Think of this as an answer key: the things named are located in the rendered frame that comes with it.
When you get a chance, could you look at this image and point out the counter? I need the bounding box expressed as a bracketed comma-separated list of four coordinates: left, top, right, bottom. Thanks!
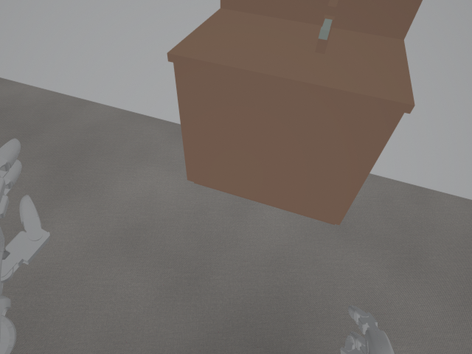
[167, 0, 423, 225]

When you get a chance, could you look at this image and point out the robot left forearm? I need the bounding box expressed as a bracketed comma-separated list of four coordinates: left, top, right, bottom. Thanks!
[0, 295, 16, 354]

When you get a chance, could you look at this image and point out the robot right hand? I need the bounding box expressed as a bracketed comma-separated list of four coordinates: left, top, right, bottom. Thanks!
[341, 305, 394, 354]

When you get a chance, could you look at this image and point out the tap lever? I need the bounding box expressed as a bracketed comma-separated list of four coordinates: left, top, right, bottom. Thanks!
[319, 19, 332, 40]

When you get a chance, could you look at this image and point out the robot left hand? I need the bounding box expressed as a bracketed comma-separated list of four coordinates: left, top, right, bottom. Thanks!
[0, 138, 50, 295]

